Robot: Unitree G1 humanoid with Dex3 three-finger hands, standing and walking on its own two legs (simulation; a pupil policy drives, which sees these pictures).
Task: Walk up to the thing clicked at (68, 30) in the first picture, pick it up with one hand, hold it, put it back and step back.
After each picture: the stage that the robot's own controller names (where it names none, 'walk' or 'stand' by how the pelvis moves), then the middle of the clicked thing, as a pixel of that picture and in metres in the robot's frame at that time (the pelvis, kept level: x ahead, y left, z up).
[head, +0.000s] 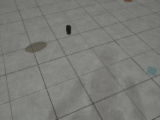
stand; (68, 29) +1.79 +0.13 -0.72
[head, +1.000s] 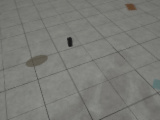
walk; (69, 42) +1.66 +0.25 -0.72
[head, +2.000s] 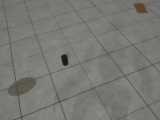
walk; (64, 60) +1.13 +0.24 -0.72
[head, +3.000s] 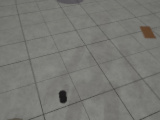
walk; (62, 97) +0.73 +0.16 -0.70
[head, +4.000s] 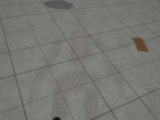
walk; out of the picture +0.49 +0.10 -0.71
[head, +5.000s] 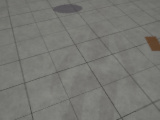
stand; out of the picture +0.43 +0.15 -0.72
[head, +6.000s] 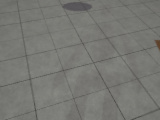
stand; out of the picture +0.42 +0.11 -0.71
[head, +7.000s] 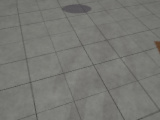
stand; out of the picture +0.41 +0.10 -0.72
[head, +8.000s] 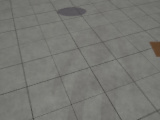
stand; out of the picture +0.39 +0.12 -0.73
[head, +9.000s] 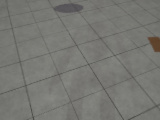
stand; out of the picture +0.39 +0.12 -0.73
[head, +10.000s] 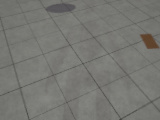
stand; out of the picture +0.38 +0.14 -0.72
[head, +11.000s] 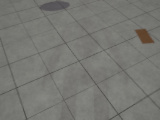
stand; out of the picture +0.39 +0.16 -0.72
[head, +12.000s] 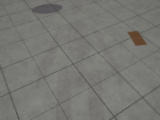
stand; out of the picture +0.36 +0.17 -0.72
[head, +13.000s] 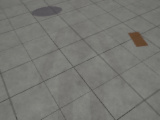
stand; out of the picture +0.33 +0.17 -0.72
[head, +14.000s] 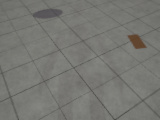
stand; out of the picture +0.36 +0.17 -0.72
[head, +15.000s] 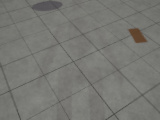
stand; out of the picture +0.37 +0.17 -0.72
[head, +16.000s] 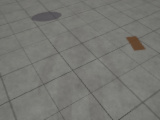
stand; out of the picture +0.35 +0.17 -0.72
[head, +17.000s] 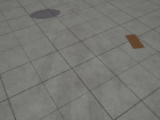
stand; out of the picture +0.35 +0.18 -0.72
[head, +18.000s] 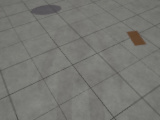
stand; out of the picture +0.35 +0.18 -0.72
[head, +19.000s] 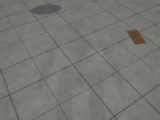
stand; out of the picture +0.36 +0.18 -0.72
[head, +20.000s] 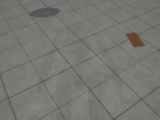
stand; out of the picture +0.35 +0.18 -0.72
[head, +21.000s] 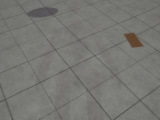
stand; out of the picture +0.33 +0.19 -0.72
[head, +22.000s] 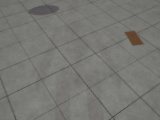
stand; out of the picture +0.35 +0.18 -0.72
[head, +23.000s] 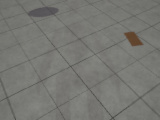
stand; out of the picture +0.35 +0.18 -0.72
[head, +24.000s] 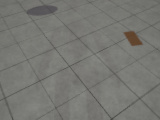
stand; out of the picture +0.33 +0.19 -0.72
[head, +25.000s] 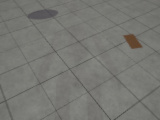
stand; out of the picture +0.34 +0.19 -0.72
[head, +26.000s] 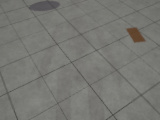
stand; out of the picture +0.35 +0.18 -0.72
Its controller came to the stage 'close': no
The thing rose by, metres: 0.00
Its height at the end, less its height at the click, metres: +0.00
